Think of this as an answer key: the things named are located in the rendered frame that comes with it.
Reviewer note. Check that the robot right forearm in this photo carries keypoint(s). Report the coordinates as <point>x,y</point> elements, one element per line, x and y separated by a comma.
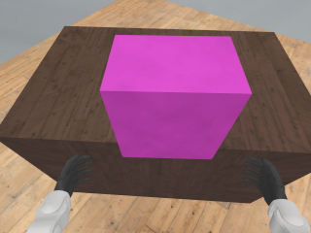
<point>285,217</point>

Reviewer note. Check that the robot left forearm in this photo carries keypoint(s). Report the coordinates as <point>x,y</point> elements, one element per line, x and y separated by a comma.
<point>53,215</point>

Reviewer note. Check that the carton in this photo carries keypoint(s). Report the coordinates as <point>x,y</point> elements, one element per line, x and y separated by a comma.
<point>173,96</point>

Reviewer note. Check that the robot left hand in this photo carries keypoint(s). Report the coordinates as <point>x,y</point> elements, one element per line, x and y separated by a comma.
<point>68,178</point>

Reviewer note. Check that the pedestal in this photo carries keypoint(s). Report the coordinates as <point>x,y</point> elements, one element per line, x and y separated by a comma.
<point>61,113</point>

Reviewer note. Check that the robot right hand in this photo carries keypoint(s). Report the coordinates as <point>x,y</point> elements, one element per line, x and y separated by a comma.
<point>270,183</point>

